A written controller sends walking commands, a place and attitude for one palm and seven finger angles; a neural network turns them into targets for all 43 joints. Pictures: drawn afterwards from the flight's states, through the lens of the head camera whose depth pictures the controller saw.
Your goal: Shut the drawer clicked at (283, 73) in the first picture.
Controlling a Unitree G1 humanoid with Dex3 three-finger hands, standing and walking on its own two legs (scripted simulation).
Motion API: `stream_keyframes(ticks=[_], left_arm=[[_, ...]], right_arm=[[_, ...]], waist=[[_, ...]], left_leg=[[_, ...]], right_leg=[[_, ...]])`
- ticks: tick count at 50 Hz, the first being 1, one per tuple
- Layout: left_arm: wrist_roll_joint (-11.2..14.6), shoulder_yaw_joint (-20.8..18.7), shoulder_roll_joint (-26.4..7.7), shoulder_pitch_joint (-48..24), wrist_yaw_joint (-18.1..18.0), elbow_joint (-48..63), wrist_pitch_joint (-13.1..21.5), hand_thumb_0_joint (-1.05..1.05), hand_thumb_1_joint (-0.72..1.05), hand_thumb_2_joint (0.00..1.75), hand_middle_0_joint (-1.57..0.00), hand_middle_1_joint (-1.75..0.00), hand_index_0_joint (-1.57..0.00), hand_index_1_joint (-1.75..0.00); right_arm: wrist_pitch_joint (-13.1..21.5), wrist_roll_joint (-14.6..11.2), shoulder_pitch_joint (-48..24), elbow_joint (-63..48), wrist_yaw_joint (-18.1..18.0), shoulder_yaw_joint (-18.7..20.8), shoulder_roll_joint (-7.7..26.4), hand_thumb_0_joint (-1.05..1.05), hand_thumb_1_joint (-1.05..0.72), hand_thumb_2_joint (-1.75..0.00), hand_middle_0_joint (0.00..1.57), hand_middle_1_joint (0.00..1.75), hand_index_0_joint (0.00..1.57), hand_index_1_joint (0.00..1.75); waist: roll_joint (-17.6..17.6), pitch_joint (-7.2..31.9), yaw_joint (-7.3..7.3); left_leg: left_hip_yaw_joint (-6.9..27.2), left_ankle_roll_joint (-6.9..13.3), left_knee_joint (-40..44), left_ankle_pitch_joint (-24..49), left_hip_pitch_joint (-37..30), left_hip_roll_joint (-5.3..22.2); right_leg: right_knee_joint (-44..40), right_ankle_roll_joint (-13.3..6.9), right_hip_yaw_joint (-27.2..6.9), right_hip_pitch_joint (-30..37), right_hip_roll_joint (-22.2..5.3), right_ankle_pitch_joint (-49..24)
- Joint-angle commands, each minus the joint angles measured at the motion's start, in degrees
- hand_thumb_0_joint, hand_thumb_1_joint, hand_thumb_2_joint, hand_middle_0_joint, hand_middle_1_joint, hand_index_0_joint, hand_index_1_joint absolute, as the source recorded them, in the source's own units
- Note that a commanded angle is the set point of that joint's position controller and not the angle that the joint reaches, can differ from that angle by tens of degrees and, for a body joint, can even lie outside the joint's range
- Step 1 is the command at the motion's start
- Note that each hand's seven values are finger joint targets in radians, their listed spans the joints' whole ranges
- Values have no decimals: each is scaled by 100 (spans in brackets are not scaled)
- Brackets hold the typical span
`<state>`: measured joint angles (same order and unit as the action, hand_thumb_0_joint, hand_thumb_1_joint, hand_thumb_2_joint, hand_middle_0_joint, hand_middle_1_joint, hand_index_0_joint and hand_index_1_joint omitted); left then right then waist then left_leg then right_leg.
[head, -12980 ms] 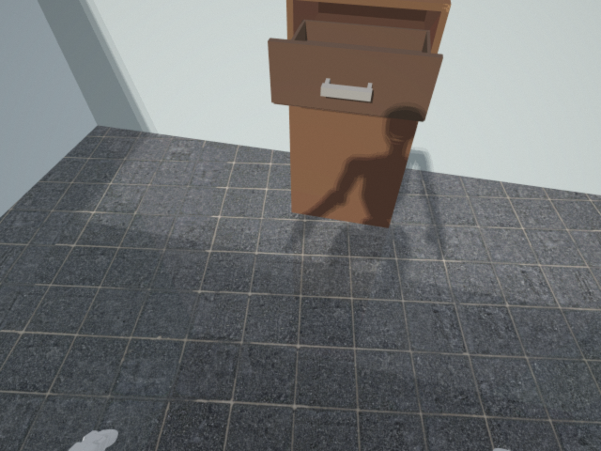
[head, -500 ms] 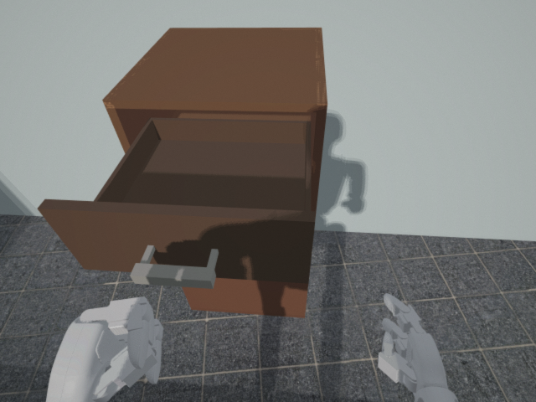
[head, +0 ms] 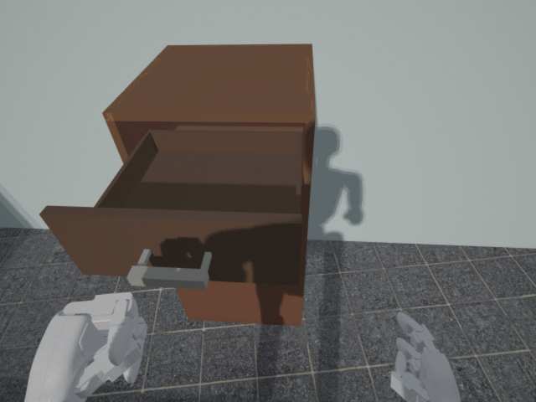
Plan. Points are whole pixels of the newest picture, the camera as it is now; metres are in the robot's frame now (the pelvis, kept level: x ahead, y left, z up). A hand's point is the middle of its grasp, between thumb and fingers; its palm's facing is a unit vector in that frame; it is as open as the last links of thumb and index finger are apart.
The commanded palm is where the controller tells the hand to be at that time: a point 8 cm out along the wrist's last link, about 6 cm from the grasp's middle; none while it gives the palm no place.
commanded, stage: raise the hand and make a fist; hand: left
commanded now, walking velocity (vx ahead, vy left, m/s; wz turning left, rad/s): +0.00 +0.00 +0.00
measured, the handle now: (172, 266) +0.30 +0.19 +0.06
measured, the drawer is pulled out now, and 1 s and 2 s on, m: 0.28 0.28 0.27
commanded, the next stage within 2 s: bring the fist close to the handle in 0.06 s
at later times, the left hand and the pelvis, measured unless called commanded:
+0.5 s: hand (146, 340) +0.16 +0.16 +0.12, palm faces +0.07 -0.99 -0.08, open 3.3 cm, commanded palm +0.12 +0.21 +0.12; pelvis +0.00 -0.01 +0.00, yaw +0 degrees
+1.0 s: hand (174, 323) +0.20 +0.15 +0.07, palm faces +0.03 -1.00 -0.03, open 3.3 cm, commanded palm +0.17 +0.21 +0.07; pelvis +0.00 +0.01 -0.01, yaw +0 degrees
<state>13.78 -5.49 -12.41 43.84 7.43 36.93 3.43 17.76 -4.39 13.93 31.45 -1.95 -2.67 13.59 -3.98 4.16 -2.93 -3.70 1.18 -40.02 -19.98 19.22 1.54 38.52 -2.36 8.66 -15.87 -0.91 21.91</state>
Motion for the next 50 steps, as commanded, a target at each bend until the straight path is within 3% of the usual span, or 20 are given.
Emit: stream_keyframes(ticks=[1, 5, 6, 10, 11, 12, 15, 16, 20, 21, 24, 28, 31, 32, 37, 42, 45, 48, 50], left_arm=[[160, -377, -423, -219, 84, 1174, 480, 0, 90, 90, -140, -160, -140, -160], [211, -548, -531, -221, 196, 925, 468, 0, 90, 90, -140, -160, -140, -160], [199, -675, -636, -249, 199, 934, 464, 0, 90, 90, -140, -160, -140, -160], [334, -730, -540, -438, 282, 544, 464, 0, 90, 90, -140, -160, -140, -160], [333, -769, -556, -460, 295, 419, 471, 0, 90, 90, -140, -160, -140, -160], [348, -687, -477, -527, 323, 305, 486, 0, 90, 90, -140, -160, -140, -160], [323, -599, -452, -704, 383, 260, 622, 0, 90, 90, -140, -160, -140, -160], [267, -711, -603, -773, 365, 260, 666, 0, 90, 90, -140, -160, -140, -160], [237, -683, -504, -706, 402, 18, 850, 0, 90, 90, -140, -160, -140, -160], [214, -657, -515, -856, 391, 62, 900, 0, 90, 90, -140, -160, -140, -160], [195, -478, -342, -879, 386, -111, 982, 0, 90, 90, -140, -160, -140, -160], [145, -372, -251, -1068, 346, -390, 1047, 0, 90, 90, -140, -160, -140, -160], [90, -551, -454, -1222, 270, -471, 1140, 0, 90, 90, -140, -160, -140, -160], [70, -362, -276, -1188, 267, -441, 1165, 0, 90, 90, -140, -160, -140, -160], [30, -269, -194, -1463, 173, -799, 1267, 0, 90, 90, -140, -160, -140, -160], [-49, -198, -153, -1503, 93, -1000, 1367, 0, 90, 90, -140, -160, -140, -160], [-106, -3, -31, -1544, 30, -945, 1442, 0, 90, 90, -140, -160, -140, -160], [-211, 195, 85, -1661, -98, -1022, 1508, 0, 90, 90, -140, -160, -140, -160], [-246, 119, 0, -1714, -182, -1171, 1546, 0, 90, 90, -140, -160, -140, -160]], right_arm=[[582, -13, -1006, -1037, -76, 207, 489, 0, -90, -90, 20, 30, 20, 30], [678, -8, -994, -961, -121, 233, 501, 0, -90, -90, 20, 30, 20, 30], [710, -16, -1041, -926, -123, 238, 489, 0, -90, -90, 20, 30, 20, 30], [728, -8, -971, -820, -187, 237, 520, 0, -90, -90, 20, 30, 20, 30], [748, -7, -1007, -780, -189, 241, 506, 0, -90, -90, 20, 30, 20, 30], [751, 1, -954, -765, -200, 235, 538, 0, -90, -90, 20, 30, 20, 30], [781, 47, -891, -749, -191, 248, 581, 0, -90, -90, 20, 30, 20, 30], [795, 46, -902, -713, -174, 261, 586, 0, -90, -90, 20, 30, 20, 30], [757, 83, -822, -699, -132, 299, 574, 0, -90, -90, 20, 30, 20, 30], [766, 94, -841, -675, -115, 297, 583, 0, -90, -90, 20, 30, 20, 30], [724, 122, -773, -686, -87, 318, 601, 0, -90, -90, 20, 30, 20, 30], [624, 147, -772, -685, -88, 343, 613, 0, -90, -90, 20, 30, 20, 30], [535, 155, -753, -662, -96, 376, 630, 0, -90, -90, 20, 30, 20, 30], [526, 177, -734, -720, -80, 352, 613, 0, -90, -90, 20, 30, 20, 30], [398, 208, -657, -689, -67, 371, 639, 0, -90, -90, 20, 30, 20, 30], [269, 229, -574, -735, -34, 395, 652, 0, -90, -90, 20, 30, 20, 30], [209, 234, -538, -809, 13, 397, 652, 0, -90, -90, 20, 30, 20, 30], [121, 256, -498, -852, 39, 408, 661, 0, -90, -90, 20, 30, 20, 30], [44, 268, -474, -868, 41, 415, 678, 0, -90, -90, 20, 30, 20, 30]], waist=[[275, -135, -28], [598, -112, -45], [348, -100, -74], [653, -239, -15], [514, -280, -35], [605, -332, 5], [555, -129, 29], [336, -62, 5], [514, 130, 17], [333, 148, 27], [462, 165, 75], [517, 45, 119], [474, 201, 111], [410, 275, 113], [524, 302, 203], [491, 525, 200], [297, 653, 224], [383, 637, 288], [507, 610, 289]], left_leg=[[449, 38, 605, 517, -151, -80], [413, 58, 533, 646, -166, -99], [404, 50, 533, 687, -222, -101], [385, 48, 506, 701, -197, -107], [385, 39, 494, 683, -199, -112], [380, 42, 519, 683, -186, -114], [388, 56, 479, 806, -191, -145], [376, 50, 478, 849, -200, -144], [360, 50, 424, 1035, -142, -159], [359, 48, 422, 1032, -143, -172], [368, 59, 410, 1114, -116, -166], [378, 59, 398, 909, 44, -169], [371, 55, 359, 866, 97, -169], [375, 59, 371, 895, 88, -175], [411, 53, 291, 864, 204, -157], [417, 34, 207, 1018, 291, -145], [430, 14, 144, 1148, 283, -129], [464, 9, 78, 1043, 368, -111], [484, 4, 33, 910, 514, -106]], right_leg=[[-1012, 142, -591, -353, -13, -464], [-1163, 201, -785, -309, -73, -520], [-1186, 175, -792, -263, -71, -582], [-1275, 242, -868, -347, -83, -583], [-1314, 219, -886, -353, -75, -542], [-1301, 235, -871, -381, -79, -543], [-1179, 271, -902, -327, -114, -851], [-1148, 232, -892, -271, -99, -902], [-955, 274, -834, -219, -118, -1370], [-926, 237, -807, -213, -102, -1350], [-776, 236, -689, -301, -75, -1491], [-742, 221, -672, -473, -54, -1121], [-712, 204, -700, -463, -52, -975], [-640, 197, -660, -473, -61, -1000], [-478, 192, -574, -650, -18, -995], [-256, 166, -510, -675, 5, -1200], [-65, 151, -423, -771, 24, -1319], [45, 153, -394, -970, 44, -1168], [98, 151, -405, -1065, 52, -1024]])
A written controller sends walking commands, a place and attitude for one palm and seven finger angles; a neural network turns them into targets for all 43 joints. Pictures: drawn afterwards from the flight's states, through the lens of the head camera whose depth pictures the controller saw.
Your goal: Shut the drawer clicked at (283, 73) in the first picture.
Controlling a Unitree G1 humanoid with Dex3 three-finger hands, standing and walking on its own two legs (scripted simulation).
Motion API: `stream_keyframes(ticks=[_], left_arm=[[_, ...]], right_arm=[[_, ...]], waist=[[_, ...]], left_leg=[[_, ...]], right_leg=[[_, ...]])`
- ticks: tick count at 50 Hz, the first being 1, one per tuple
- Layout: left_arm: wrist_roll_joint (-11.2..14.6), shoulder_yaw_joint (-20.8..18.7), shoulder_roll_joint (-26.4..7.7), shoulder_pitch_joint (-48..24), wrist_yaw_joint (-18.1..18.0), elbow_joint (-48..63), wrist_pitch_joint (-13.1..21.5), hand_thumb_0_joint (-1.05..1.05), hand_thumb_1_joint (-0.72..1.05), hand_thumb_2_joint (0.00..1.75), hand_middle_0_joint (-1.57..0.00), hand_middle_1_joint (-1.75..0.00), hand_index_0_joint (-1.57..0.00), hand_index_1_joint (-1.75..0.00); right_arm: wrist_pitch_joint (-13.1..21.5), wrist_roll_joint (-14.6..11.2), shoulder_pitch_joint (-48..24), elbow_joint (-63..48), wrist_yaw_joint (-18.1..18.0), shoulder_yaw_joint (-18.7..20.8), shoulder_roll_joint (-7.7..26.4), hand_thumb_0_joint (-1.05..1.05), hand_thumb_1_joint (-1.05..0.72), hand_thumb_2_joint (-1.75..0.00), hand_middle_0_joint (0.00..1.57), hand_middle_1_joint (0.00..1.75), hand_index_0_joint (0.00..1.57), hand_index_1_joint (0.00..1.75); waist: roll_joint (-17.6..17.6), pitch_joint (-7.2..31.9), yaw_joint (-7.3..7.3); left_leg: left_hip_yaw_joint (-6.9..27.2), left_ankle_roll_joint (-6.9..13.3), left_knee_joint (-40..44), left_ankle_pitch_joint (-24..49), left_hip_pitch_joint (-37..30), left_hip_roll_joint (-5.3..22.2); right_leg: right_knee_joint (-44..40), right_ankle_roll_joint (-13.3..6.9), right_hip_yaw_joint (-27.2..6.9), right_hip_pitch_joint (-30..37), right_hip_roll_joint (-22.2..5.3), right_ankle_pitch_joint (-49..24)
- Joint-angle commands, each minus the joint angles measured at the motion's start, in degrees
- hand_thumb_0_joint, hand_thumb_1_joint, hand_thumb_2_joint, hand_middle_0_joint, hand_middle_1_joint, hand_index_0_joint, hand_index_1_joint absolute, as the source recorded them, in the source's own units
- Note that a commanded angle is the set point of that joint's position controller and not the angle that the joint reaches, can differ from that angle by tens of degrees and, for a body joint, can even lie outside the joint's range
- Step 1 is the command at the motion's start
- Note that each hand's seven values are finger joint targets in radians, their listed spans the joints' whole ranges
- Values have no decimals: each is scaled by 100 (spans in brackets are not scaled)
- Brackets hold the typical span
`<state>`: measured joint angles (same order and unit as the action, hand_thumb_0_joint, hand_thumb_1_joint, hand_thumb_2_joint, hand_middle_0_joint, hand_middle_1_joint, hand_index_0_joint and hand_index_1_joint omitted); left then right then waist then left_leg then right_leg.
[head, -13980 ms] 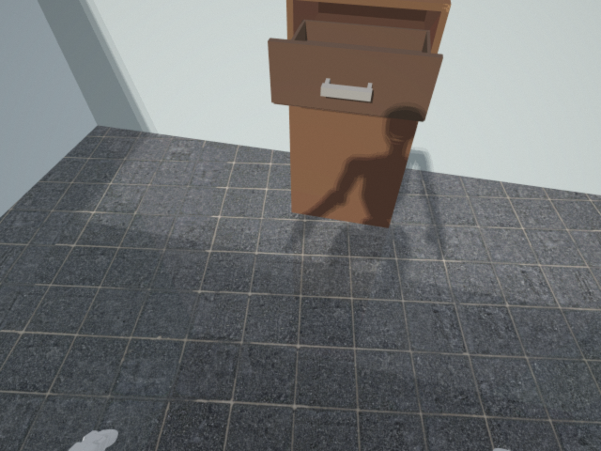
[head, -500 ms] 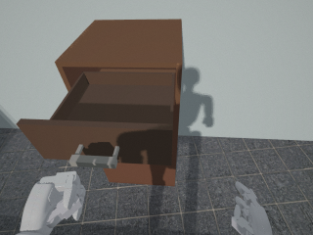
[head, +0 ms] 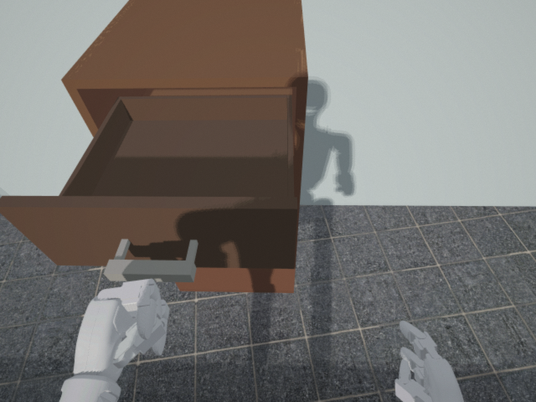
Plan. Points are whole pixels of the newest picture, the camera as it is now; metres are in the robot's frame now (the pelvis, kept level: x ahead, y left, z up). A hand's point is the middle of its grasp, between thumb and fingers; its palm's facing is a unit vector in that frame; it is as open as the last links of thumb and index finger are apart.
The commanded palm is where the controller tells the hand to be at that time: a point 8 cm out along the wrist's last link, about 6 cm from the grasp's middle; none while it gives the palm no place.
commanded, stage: bring the fist close to the handle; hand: left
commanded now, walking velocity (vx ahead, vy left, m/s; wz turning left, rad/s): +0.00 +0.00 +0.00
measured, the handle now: (155, 258) +0.30 +0.19 +0.07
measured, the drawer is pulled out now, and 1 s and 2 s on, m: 0.28 0.27 0.16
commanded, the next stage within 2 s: push the drawer shut in 0.56 s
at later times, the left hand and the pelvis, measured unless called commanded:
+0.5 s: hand (174, 317) +0.22 +0.14 +0.07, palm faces +0.05 -1.00 -0.06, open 3.3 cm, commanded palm +0.18 +0.20 +0.07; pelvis +0.00 -0.01 -0.01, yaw +0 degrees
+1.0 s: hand (169, 305) +0.23 +0.15 +0.06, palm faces +0.04 -1.00 -0.06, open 3.0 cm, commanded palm +0.22 +0.21 +0.07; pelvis +0.00 -0.02 -0.01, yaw +1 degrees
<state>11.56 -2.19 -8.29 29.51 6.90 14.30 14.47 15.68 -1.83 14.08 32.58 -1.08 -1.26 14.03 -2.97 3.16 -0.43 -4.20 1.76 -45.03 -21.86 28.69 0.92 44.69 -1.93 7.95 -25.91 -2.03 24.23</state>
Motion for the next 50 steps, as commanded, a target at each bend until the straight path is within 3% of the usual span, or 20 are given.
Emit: stream_keyframes(ticks=[1, 6, 8, 10, 11, 15, 18, 21, 24, 29, 32, 33, 36, 37, 39, 41, 45, 46, 47, 50], left_arm=[[-75, -317, -515, -323, -200, 990, 469, 0, 90, 90, -140, -160, -140, -160], [-146, -304, -503, -571, -303, 867, 635, 0, 90, 90, -140, -160, -140, -160], [-127, -107, -323, -702, -288, 819, 706, 0, 90, 90, -140, -160, -140, -160], [-113, -129, -407, -630, -277, 1016, 767, 0, 90, 90, -140, -160, -140, -160], [-140, -188, -492, -581, -315, 1018, 751, 0, 90, 90, -140, -160, -140, -160], [-127, -10, -317, -482, -340, 1015, 666, 0, 90, 90, -140, -160, -140, -160], [-114, -222, -443, -291, -373, 842, 548, 0, 90, 90, -140, -160, -140, -160], [-120, -365, -589, -422, -384, 926, 593, 0, 90, 90, -140, -160, -140, -160], [-59, -218, -449, -426, -326, 1065, 682, 0, 90, 90, -140, -160, -140, -160], [49, -351, -524, -265, -196, 892, 756, 0, 90, 90, -140, -160, -140, -160], [65, -360, -543, -284, -138, 899, 786, 0, 90, 90, -140, -160, -140, -160], [87, -432, -614, -360, -114, 834, 785, 0, 90, 90, -140, -160, -140, -160], [103, -592, -829, -1068, -91, 752, 850, 0, 90, 90, -140, -160, -140, -160], [129, -555, -725, -1017, -68, 615, 856, 0, 90, 90, -140, -160, -140, -160], [166, -475, -680, -1365, -21, 550, 862, 0, 90, 90, -140, -160, -140, -160], [169, -650, -818, -1326, -26, 329, 807, 0, 90, 90, -140, -160, -140, -160], [239, -596, -791, -2073, 42, 182, 773, 0, 90, 90, -140, -160, -140, -160], [222, -781, -956, -2097, -10, 63, 776, 0, 90, 90, -140, -160, -140, -160], [237, -638, -783, -2171, 18, -69, 764, 0, 90, 90, -140, -160, -140, -160], [269, -725, -903, -2585, 60, -224, 787, 0, 90, 90, -140, -160, -140, -160]], right_arm=[[194, 24, -497, -948, -50, 281, 645, 0, -90, -90, 20, 30, 20, 30], [45, 45, -434, -1008, -17, 294, 643, 0, -90, -90, 20, 30, 20, 30], [9, 50, -412, -1043, 3, 287, 635, 0, -90, -90, 20, 30, 20, 30], [-12, 38, -408, -1095, 17, 291, 633, 0, -90, -90, 20, 30, 20, 30], [-39, 42, -373, -1091, 16, 298, 644, 0, -90, -90, 20, 30, 20, 30], [-104, 24, -382, -1159, 29, 286, 619, 0, -90, -90, 20, 30, 20, 30], [-222, 22, -370, -1170, 23, 302, 628, 0, -90, -90, 20, 30, 20, 30], [-272, 17, -416, -1165, -3, 306, 634, 0, -90, -90, 20, 30, 20, 30], [-262, 12, -400, -1198, 5, 283, 611, 0, -90, -90, 20, 30, 20, 30], [-263, 1, -397, -1144, -6, 305, 614, 0, -90, -90, 20, 30, 20, 30], [-274, -7, -414, -1132, -21, 306, 614, 0, -90, -90, 20, 30, 20, 30], [-277, -8, -408, -1114, -35, 312, 627, 0, -90, -90, 20, 30, 20, 30], [-269, -11, -418, -1002, -83, 294, 688, 0, -90, -90, 20, 30, 20, 30], [-253, -1, -423, -1015, -86, 289, 672, 0, -90, -90, 20, 30, 20, 30], [-224, -20, -431, -988, -90, 276, 690, 0, -90, -90, 20, 30, 20, 30], [-220, -12, -422, -926, -91, 282, 714, 0, -90, -90, 20, 30, 20, 30], [-215, -26, -466, -860, -113, 254, 726, 0, -90, -90, 20, 30, 20, 30], [-230, -24, -467, -792, -132, 271, 744, 0, -90, -90, 20, 30, 20, 30], [-232, -25, -484, -782, -133, 259, 729, 0, -90, -90, 20, 30, 20, 30], [-210, -37, -518, -696, -142, 259, 750, 0, -90, -90, 20, 30, 20, 30]], waist=[[469, 635, 29], [380, 953, 52], [309, 1027, 101], [75, 1238, 46], [162, 1258, 46], [248, 1156, 84], [574, 1098, 69], [416, 995, 65], [274, 1087, 107], [493, 1008, 125], [331, 994, 146], [486, 962, 165], [405, 854, 264], [401, 946, 205], [319, 1039, 252], [292, 1144, 176], [335, 1100, 277], [496, 1077, 282], [507, 1068, 297], [366, 1128, 303]], left_leg=[[540, -51, 527, 1027, -341, -45], [519, -63, 333, 1153, -247, -39], [506, -70, 242, 1163, -225, -49], [511, -78, 239, 1273, -305, -33], [520, -68, 237, 1307, -293, -21], [523, -69, 239, 1313, -255, -9], [473, -55, 222, 1243, -82, -31], [448, -47, 216, 1101, -32, -42], [427, -46, 170, 1191, -110, -53], [418, -39, 109, 1121, 32, -67], [401, -30, 80, 1073, 30, -86], [408, -32, 74, 1028, 75, -77], [433, -27, 27, 863, 131, -82], [425, -27, 28, 880, 122, -98], [429, -23, 39, 934, 32, -100], [437, -25, 85, 1030, -10, -92], [452, -23, 116, 942, -10, -109], [461, -14, 110, 960, -4, -89], [442, -10, 119, 907, -3, -107], [457, -25, 162, 850, -61, -104]], right_leg=[[-531, 98, -357, -79, 167, -1172], [-314, 83, -385, -146, 175, -1319], [-238, 90, -396, -239, 172, -1372], [-188, 68, -392, -162, 169, -1426], [-196, 67, -398, -124, 175, -1443], [-194, 84, -379, -152, 181, -1505], [-256, 114, -426, -38, 174, -1595], [-319, 105, -498, -52, 167, -1441], [-292, 110, -502, -54, 161, -1570], [-372, 150, -604, -3, 133, -1633], [-423, 153, -659, -27, 108, -1566], [-449, 170, -679, -31, 103, -1529], [-526, 165, -768, -163, 89, -1206], [-523, 166, -803, -97, 81, -1232], [-519, 173, -783, -97, 80, -1337], [-509, 153, -736, 19, 84, -1446], [-583, 185, -791, -5, 57, -1363], [-626, 186, -810, 19, 61, -1356], [-664, 206, -841, 6, 48, -1321], [-684, 189, -838, 12, 45, -1199]])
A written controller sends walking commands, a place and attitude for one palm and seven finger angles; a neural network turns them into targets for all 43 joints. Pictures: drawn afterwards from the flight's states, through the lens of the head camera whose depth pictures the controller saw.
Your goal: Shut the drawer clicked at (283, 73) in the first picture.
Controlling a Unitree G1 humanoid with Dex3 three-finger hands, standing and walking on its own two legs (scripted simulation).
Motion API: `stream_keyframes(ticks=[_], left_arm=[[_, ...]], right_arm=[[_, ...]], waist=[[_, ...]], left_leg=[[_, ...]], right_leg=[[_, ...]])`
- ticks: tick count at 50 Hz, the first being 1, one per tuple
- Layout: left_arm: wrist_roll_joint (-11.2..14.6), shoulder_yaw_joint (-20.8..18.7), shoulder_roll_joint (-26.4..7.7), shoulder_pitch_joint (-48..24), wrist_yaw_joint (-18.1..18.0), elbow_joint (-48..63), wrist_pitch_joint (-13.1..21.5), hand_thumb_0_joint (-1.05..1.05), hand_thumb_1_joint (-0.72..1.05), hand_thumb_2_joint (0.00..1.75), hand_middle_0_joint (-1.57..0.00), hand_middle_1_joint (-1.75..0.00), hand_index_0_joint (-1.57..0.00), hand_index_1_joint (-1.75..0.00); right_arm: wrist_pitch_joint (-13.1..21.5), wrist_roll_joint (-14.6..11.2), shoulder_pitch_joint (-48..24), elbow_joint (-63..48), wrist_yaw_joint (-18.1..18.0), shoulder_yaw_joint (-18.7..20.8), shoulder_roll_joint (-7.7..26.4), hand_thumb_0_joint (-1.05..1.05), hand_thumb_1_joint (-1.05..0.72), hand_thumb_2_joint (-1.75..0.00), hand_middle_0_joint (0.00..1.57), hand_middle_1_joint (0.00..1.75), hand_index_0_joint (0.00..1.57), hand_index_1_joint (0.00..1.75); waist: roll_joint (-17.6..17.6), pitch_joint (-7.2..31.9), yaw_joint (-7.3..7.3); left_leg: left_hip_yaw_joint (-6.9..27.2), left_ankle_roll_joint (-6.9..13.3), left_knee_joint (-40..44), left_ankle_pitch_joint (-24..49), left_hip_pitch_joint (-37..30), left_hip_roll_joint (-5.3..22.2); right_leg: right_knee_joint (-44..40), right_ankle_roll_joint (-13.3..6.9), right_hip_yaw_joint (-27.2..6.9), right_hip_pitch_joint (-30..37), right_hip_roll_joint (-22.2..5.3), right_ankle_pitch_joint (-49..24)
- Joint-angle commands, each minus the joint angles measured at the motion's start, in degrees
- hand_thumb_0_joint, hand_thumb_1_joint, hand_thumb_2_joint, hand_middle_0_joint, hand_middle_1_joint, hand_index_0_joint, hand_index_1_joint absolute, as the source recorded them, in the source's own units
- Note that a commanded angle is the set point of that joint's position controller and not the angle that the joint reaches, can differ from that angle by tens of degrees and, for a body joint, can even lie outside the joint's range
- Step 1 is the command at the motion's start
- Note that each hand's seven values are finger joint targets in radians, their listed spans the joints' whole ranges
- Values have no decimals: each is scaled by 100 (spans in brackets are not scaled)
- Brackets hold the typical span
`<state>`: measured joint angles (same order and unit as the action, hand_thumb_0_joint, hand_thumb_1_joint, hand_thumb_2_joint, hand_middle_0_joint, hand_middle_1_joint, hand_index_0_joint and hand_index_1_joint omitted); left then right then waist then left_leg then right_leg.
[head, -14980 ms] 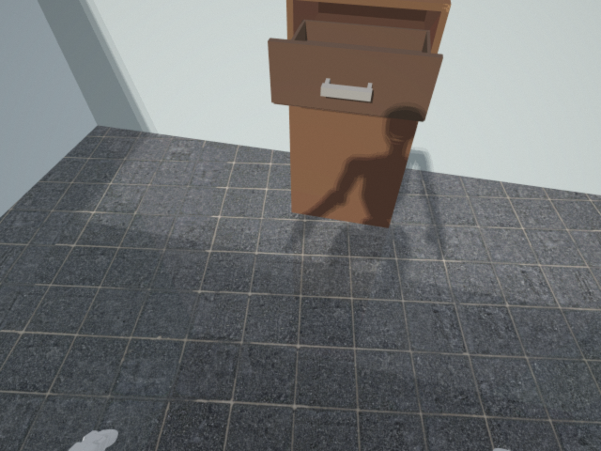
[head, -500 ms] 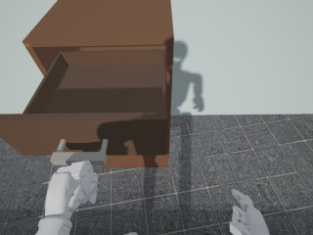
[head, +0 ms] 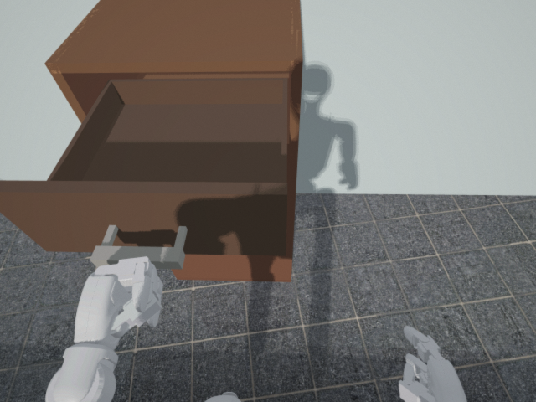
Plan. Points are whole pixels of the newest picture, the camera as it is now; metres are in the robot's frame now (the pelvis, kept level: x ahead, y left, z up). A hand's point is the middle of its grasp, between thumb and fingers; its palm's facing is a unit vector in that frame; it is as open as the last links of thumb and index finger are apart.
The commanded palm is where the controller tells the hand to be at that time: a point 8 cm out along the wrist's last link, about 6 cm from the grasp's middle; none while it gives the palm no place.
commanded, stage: push the drawer shut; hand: left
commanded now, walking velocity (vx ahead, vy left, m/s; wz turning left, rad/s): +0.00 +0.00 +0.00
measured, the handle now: (142, 244) +0.31 +0.20 +0.08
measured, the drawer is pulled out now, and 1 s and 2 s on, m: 0.27 0.16 0.04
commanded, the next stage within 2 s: none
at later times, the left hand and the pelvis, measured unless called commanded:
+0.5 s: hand (159, 261) +0.29 +0.17 +0.07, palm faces +0.01 -1.00 -0.04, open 2.9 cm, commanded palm +0.29 +0.22 +0.08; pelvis -0.02 +0.01 +0.01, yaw -1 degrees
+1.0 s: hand (168, 224) +0.35 +0.17 +0.07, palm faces +0.02 -1.00 -0.04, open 2.9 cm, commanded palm +0.34 +0.22 +0.08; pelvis -0.02 +0.03 +0.01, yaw -2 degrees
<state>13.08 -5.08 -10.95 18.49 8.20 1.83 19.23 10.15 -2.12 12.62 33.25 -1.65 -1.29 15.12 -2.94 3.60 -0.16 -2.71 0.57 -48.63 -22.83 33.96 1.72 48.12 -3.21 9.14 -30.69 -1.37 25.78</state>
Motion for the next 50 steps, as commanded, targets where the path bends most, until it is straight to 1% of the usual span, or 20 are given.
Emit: stream_keyframes(ticks=[1, 3, 6, 11, 13, 16, 20, 21, 23, 25, 31, 33, 36, 39, 41, 42, 43, 44, 46, 50], left_arm=[[100, -542, -768, -1630, -96, 939, 318, 0, 90, 90, -140, -160, -140, -160], [109, -338, -575, -2011, -73, 852, 324, 0, 90, 90, -140, -160, -140, -160], [119, -576, -784, -2124, -111, 621, 331, 0, 90, 90, -140, -160, -140, -160], [92, -532, -769, -2664, -129, 277, 327, 0, 90, 90, -140, -160, -140, -160], [93, -348, -587, -3036, -155, 182, 312, 0, 90, 90, -140, -160, -140, -160], [44, -531, -816, -3293, -227, -134, 317, 0, 90, 90, -140, -160, -140, -160], [10, -441, -705, -3692, -269, -321, 307, 0, 90, 90, -140, -160, -140, -160], [-15, -522, -824, -3745, -306, -474, 289, 0, 90, 90, -140, -160, -140, -160], [-6, -356, -651, -4082, -298, -602, 286, 0, 90, 90, -140, -160, -140, -160], [-43, -444, -776, -4374, -335, -720, 294, 0, 90, 90, -140, -160, -140, -160], [-110, -625, -955, -4591, -431, -1183, 330, 0, 90, 90, -140, -160, -140, -160], [-102, -556, -855, -4796, -443, -1214, 360, 0, 90, 90, -140, -160, -140, -160], [-130, -712, -1022, -4868, -474, -1485, 381, 0, 90, 90, -140, -160, -140, -160], [-123, -732, -1004, -5027, -486, -1583, 426, 0, 90, 90, -140, -160, -140, -160], [-161, -558, -899, -5386, -493, -1670, 440, 0, 90, 90, -140, -160, -140, -160], [-184, -636, -986, -5497, -514, -1727, 462, 0, 90, 90, -140, -160, -140, -160], [-209, -593, -955, -5531, -526, -1760, 468, 0, 90, 90, -140, -160, -140, -160], [-205, -485, -816, -5672, -534, -1798, 467, 0, 90, 90, -140, -160, -140, -160], [-243, -664, -1045, -5710, -563, -1959, 482, 0, 90, 90, -140, -160, -140, -160], [-262, -503, -910, -6208, -558, -2115, 522, 0, 90, 90, -140, -160, -140, -160]], right_arm=[[327, -7, -389, -708, -95, 252, 660, 0, -90, -90, 20, 30, 20, 30], [340, -17, -430, -690, -92, 238, 623, 0, -90, -90, 20, 30, 20, 30], [342, -15, -423, -620, -93, 248, 664, 0, -90, -90, 20, 30, 20, 30], [308, -30, -475, -582, -91, 234, 668, 0, -90, -90, 20, 30, 20, 30], [305, -34, -458, -568, -80, 221, 648, 0, -90, -90, 20, 30, 20, 30], [268, -25, -439, -526, -96, 228, 707, 0, -90, -90, 20, 30, 20, 30], [249, -28, -413, -510, -84, 222, 691, 0, -90, -90, 20, 30, 20, 30], [225, -23, -372, -478, -88, 228, 723, 0, -90, -90, 20, 30, 20, 30], [198, -38, -384, -471, -77, 207, 704, 0, -90, -90, 20, 30, 20, 30], [174, -35, -344, -441, -93, 216, 726, 0, -90, -90, 20, 30, 20, 30], [84, -17, -194, -363, -66, 246, 759, 0, -90, -90, 20, 30, 20, 30], [50, -15, -190, -372, -48, 246, 739, 0, -90, -90, 20, 30, 20, 30], [-13, -7, -113, -333, -38, 260, 784, 0, -90, -90, 20, 30, 20, 30], [-58, -11, -75, -342, -24, 281, 773, 0, -90, -90, 20, 30, 20, 30], [-84, -4, -25, -310, -13, 258, 780, 0, -90, -90, 20, 30, 20, 30], [-106, 1, 36, -275, -13, 277, 789, 0, -90, -90, 20, 30, 20, 30], [-124, -2, 49, -279, -10, 286, 791, 0, -90, -90, 20, 30, 20, 30], [-133, 5, 78, -260, -1, 288, 778, 0, -90, -90, 20, 30, 20, 30], [-163, 15, 151, -226, 5, 303, 814, 0, -90, -90, 20, 30, 20, 30], [-218, 12, 206, -183, 20, 304, 801, 0, -90, -90, 20, 30, 20, 30]], waist=[[357, 1026, 285], [318, 1089, 317], [365, 1158, 244], [316, 1108, 245], [264, 1074, 300], [501, 1010, 300], [215, 1219, 265], [490, 1201, 311], [346, 1112, 340], [252, 1203, 328], [401, 1399, 303], [221, 1427, 311], [381, 1342, 302], [286, 1433, 288], [243, 1355, 388], [298, 1443, 388], [127, 1504, 377], [216, 1538, 438], [296, 1584, 399], [234, 1667, 483]], left_leg=[[317, 109, 526, 933, -576, -181], [314, 104, 579, 865, -664, -185], [339, 105, 659, 879, -697, -177], [341, 98, 791, 755, -764, -169], [352, 94, 827, 670, -846, -178], [367, 101, 880, 501, -738, -154], [372, 77, 949, 549, -918, -165], [382, 104, 938, 541, -840, -144], [367, 83, 971, 449, -840, -161], [399, 73, 1004, 389, -904, -150], [400, 81, 1011, 688, -962, -120], [375, 65, 1025, 712, -1024, -132], [397, 68, 1056, 721, -973, -102], [393, 50, 1060, 741, -1047, -97], [450, 57, 1067, 689, -1029, -88], [452, 59, 1056, 763, -1077, -81], [464, 43, 1055, 818, -1160, -74], [463, 50, 1032, 864, -1221, -77], [499, 50, 1032, 906, -1187, -57], [514, 39, 1005, 875, -1247, -62]], right_leg=[[-1080, 311, -988, 473, -31, -1291], [-1090, 314, -965, 450, -30, -1188], [-1124, 292, -953, 550, -22, -1172], [-1173, 287, -924, 508, -10, -991], [-1185, 286, -890, 399, 8, -932], [-1250, 299, -922, 390, 9, -661], [-1172, 262, -856, 427, 24, -792], [-1206, 288, -875, 436, 23, -765], [-1216, 285, -868, 368, 18, -695], [-1173, 263, -830, 333, 34, -623], [-1121, 255, -796, 459, 55, -986], [-1106, 250, -788, 429, 49, -1058], [-1097, 247, -752, 403, 77, -1051], [-1069, 229, -745, 394, 90, -1088], [-1042, 230, -713, 251, 101, -1020], [-1023, 232, -726, 280, 115, -1104], [-988, 217, -703, 223, 119, -1130], [-999, 230, -693, 197, 119, -1194], [-968, 221, -691, 205, 139, -1188], [-956, 224, -695, 114, 140, -1175]])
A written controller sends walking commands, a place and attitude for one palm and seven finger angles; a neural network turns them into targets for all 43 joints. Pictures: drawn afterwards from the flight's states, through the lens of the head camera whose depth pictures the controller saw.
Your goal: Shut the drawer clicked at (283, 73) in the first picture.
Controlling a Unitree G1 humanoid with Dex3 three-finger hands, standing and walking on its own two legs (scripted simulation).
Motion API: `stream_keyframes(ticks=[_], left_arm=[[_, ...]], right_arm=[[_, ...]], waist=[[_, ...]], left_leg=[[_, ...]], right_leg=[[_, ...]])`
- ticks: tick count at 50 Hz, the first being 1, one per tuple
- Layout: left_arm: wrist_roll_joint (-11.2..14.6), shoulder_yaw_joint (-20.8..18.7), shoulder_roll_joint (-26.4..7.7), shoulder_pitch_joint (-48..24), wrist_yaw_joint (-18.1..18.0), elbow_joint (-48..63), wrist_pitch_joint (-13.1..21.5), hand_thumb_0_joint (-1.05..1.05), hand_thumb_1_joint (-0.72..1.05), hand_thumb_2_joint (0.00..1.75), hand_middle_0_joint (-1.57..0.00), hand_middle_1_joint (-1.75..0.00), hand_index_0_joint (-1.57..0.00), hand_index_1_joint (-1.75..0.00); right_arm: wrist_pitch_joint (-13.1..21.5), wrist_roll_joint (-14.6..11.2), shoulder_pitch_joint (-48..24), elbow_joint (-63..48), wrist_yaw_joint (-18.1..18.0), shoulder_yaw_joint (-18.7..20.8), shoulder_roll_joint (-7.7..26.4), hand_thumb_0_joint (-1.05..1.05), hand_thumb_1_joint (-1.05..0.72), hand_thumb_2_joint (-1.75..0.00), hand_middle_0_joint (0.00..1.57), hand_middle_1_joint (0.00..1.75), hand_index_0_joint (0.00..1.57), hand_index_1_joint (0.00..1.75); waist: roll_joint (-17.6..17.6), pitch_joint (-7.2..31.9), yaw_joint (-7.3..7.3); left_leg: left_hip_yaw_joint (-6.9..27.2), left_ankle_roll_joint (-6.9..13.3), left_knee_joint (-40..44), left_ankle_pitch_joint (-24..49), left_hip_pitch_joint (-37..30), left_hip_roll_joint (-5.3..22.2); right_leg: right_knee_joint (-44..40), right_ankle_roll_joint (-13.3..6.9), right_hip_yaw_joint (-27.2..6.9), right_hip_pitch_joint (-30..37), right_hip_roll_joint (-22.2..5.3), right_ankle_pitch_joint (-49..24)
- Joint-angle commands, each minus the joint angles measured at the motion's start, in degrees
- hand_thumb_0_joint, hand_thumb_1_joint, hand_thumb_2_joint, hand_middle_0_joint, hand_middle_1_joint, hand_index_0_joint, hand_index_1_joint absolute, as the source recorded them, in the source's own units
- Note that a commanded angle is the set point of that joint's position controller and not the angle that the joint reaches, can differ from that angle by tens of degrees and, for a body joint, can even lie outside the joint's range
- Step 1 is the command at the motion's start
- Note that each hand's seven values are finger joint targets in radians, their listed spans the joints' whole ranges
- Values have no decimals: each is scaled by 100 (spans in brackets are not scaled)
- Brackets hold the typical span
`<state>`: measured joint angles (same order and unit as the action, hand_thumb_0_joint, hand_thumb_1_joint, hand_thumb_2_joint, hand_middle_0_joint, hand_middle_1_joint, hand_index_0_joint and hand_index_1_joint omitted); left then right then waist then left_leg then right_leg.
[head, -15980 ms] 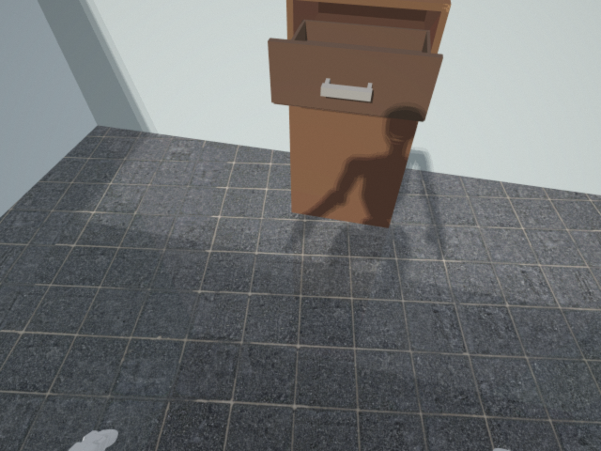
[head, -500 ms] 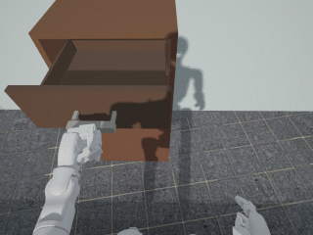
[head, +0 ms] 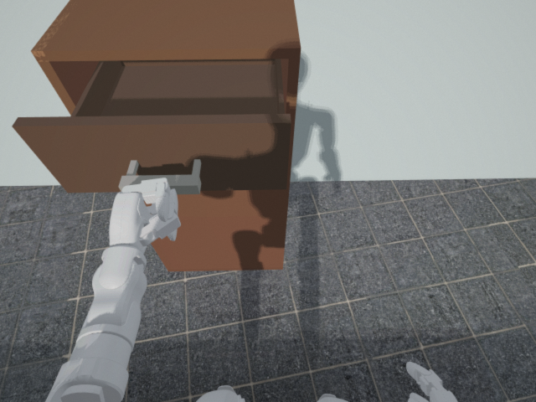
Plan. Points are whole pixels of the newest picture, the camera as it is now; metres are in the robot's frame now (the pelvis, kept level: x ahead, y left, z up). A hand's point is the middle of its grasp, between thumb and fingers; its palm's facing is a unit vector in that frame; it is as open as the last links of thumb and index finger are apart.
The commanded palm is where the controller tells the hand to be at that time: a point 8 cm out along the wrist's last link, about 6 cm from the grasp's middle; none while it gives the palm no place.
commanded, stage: push the drawer shut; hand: left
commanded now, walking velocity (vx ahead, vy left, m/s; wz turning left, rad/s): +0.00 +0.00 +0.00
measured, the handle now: (163, 175) +0.44 +0.18 +0.07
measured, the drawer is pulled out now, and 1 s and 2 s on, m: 0.16 0.04 0.00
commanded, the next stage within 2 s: pull the fist back off the drawer in 1.52 s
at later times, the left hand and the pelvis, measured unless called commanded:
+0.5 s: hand (182, 181) +0.43 +0.15 +0.07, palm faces +0.06 -1.00 -0.04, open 3.0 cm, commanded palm +0.42 +0.20 +0.07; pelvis +0.00 -0.01 -0.01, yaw +0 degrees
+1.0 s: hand (187, 154) +0.49 +0.15 +0.07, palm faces +0.08 -1.00 -0.03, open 3.1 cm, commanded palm +0.48 +0.20 +0.07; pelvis +0.00 -0.01 -0.01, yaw -1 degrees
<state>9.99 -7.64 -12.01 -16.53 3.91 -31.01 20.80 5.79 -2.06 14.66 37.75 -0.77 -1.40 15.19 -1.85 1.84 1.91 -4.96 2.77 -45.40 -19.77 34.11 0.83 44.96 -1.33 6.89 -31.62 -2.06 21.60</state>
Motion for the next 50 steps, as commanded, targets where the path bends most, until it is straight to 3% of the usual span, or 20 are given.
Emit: stream_keyframes(ticks=[1, 4, 6, 8, 11, 14, 20, 24, 25, 26, 29, 32, 34, 35, 36, 37, 38, 43, 47, 50], left_arm=[[24, -379, -953, -2740, -157, 1067, 374, 0, 90, 90, -140, -160, -140, -160], [8, -235, -784, -3018, -164, 932, 413, 0, 90, 90, -140, -160, -140, -160], [-22, -467, -1081, -3167, -203, 592, 423, 0, 90, 90, -140, -160, -140, -160], [-23, -412, -1035, -3433, -172, 514, 457, 0, 90, 90, -140, -160, -140, -160], [-45, -628, -1292, -3676, -150, 173, 510, 0, 90, 90, -140, -160, -140, -160], [-27, -522, -1159, -3984, -100, -2, 563, 0, 90, 90, -140, -160, -140, -160], [-59, -624, -1329, -4584, -46, -611, 656, 0, 90, 90, -140, -160, -140, -160], [-112, -896, -1628, -4804, -35, -908, 769, 0, 90, 90, -140, -160, -140, -160], [-106, -877, -1614, -4875, -15, -1033, 769, 0, 90, 90, -140, -160, -140, -160], [-118, -1096, -1877, -4877, -10, -1172, 795, 0, 90, 90, -140, -160, -140, -160], [-141, -1127, -1980, -5114, 83, -1365, 829, 0, 90, 90, -140, -160, -140, -160], [-147, -1286, -2172, -5223, 137, -1571, 841, 0, 90, 90, -140, -160, -140, -160], [-154, -1182, -2100, -5474, 165, -1599, 839, 0, 90, 90, -140, -160, -140, -160], [-156, -1222, -2144, -5588, 164, -1636, 844, 0, 90, 90, -140, -160, -140, -160], [-166, -1417, -2364, -5552, 150, -1670, 861, 0, 90, 90, -140, -160, -140, -160], [-196, -1351, -2314, -5492, 167, -1740, 853, 0, 90, 90, -140, -160, -140, -160], [-204, -1197, -2177, -5784, 173, -1639, 871, 0, 90, 90, -140, -160, -140, -160], [-267, -1176, -2127, -6013, 84, -1925, 875, 0, 90, 90, -140, -160, -140, -160], [-387, -1357, -2474, -6358, 7, -2091, 864, 0, 90, 90, -140, -160, -140, -160], [-436, -1317, -2461, -6530, -18, -2213, 845, 0, 90, 90, -140, -160, -140, -160]], right_arm=[[203, 19, 49, -602, -71, 321, 818, 0, -90, -90, 20, 30, 20, 30], [175, 24, 96, -579, -51, 322, 796, 0, -90, -90, 20, 30, 20, 30], [128, 30, 162, -518, -62, 314, 842, 0, -90, -90, 20, 30, 20, 30], [102, 21, 162, -531, -57, 299, 808, 0, -90, -90, 20, 30, 20, 30], [58, 35, 249, -483, -70, 308, 841, 0, -90, -90, 20, 30, 20, 30], [37, 29, 296, -468, -59, 310, 820, 0, -90, -90, 20, 30, 20, 30], [-25, 47, 502, -387, -41, 314, 853, 0, -90, -90, 20, 30, 20, 30], [-70, 85, 643, -354, -18, 332, 878, 0, -90, -90, 20, 30, 20, 30], [-87, 90, 670, -341, -18, 323, 873, 0, -90, -90, 20, 30, 20, 30], [-108, 102, 723, -308, -29, 332, 902, 0, -90, -90, 20, 30, 20, 30], [-160, 95, 779, -314, -26, 322, 895, 0, -90, -90, 20, 30, 20, 30], [-203, 112, 888, -300, -26, 325, 916, 0, -90, -90, 20, 30, 20, 30], [-216, 105, 918, -292, -25, 319, 905, 0, -90, -90, 20, 30, 20, 30], [-216, 121, 974, -267, -22, 329, 916, 0, -90, -90, 20, 30, 20, 30], [-226, 132, 1021, -265, -31, 343, 944, 0, -90, -90, 20, 30, 20, 30], [-242, 132, 1043, -287, -21, 331, 940, 0, -90, -90, 20, 30, 20, 30], [-242, 134, 1049, -258, -15, 330, 919, 0, -90, -90, 20, 30, 20, 30], [-271, 176, 1221, -195, 23, 351, 960, 0, -90, -90, 20, 30, 20, 30], [-301, 208, 1366, -131, 22, 351, 1012, 0, -90, -90, 20, 30, 20, 30], [-317, 224, 1422, -120, 33, 346, 1020, 0, -90, -90, 20, 30, 20, 30]], waist=[[141, 1847, 257], [57, 1914, 307], [270, 1770, 318], [134, 1820, 353], [171, 1893, 346], [-21, 1980, 407], [116, 2029, 520], [-36, 2282, 473], [155, 2235, 537], [235, 2253, 503], [34, 2253, 557], [148, 2330, 597], [-93, 2305, 672], [-1, 2359, 691], [-26, 2422, 653], [-138, 2491, 649], [-250, 2503, 753], [-93, 2519, 849], [-164, 2536, 932], [-224, 2584, 989]], left_leg=[[745, -170, 675, 592, -1215, 26], [756, -186, 658, 633, -1316, 27], [748, -161, 660, 489, -1109, 29], [693, -157, 630, 460, -1051, -6], [706, -145, 601, 384, -971, -6], [715, -158, 558, 503, -1114, -9], [681, -123, 464, 452, -880, -23], [689, -126, 401, 577, -917, -39], [658, -103, 372, 556, -799, -42], [651, -90, 348, 560, -661, -40], [598, -86, 298, 504, -530, -57], [584, -61, 233, 556, -391, -58], [573, -61, 217, 532, -422, -52], [598, -60, 197, 510, -422, -43], [597, -50, 165, 614, -452, -40], [616, -64, 172, 667, -491, -43], [624, -63, 150, 716, -612, -24], [690, -53, 99, 701, -646, 6], [702, -34, 36, 668, -505, 7], [729, -31, -7, 591, -509, 15]], right_leg=[[-628, 32, -474, 215, 219, -753], [-620, 29, -464, 145, 223, -800], [-642, 39, -481, 135, 240, -679], [-650, 43, -531, 196, 220, -734], [-635, 41, -556, 177, 240, -650], [-612, 26, -546, 76, 242, -769], [-582, 49, -585, 31, 258, -780], [-515, 34, -604, 58, 273, -865], [-540, 57, -635, 116, 276, -915], [-520, 62, -658, 187, 283, -944], [-510, 68, -712, 163, 274, -943], [-489, 85, -753, 237, 281, -1039], [-495, 81, -746, 90, 282, -992], [-481, 89, -735, 67, 293, -950], [-455, 77, -742, 89, 311, -1030], [-424, 69, -715, 49, 302, -1047], [-424, 80, -702, -92, 304, -1070], [-401, 88, -642, -367, 351, -915], [-368, 94, -673, -448, 356, -865], [-368, 93, -663, -602, 365, -728]])
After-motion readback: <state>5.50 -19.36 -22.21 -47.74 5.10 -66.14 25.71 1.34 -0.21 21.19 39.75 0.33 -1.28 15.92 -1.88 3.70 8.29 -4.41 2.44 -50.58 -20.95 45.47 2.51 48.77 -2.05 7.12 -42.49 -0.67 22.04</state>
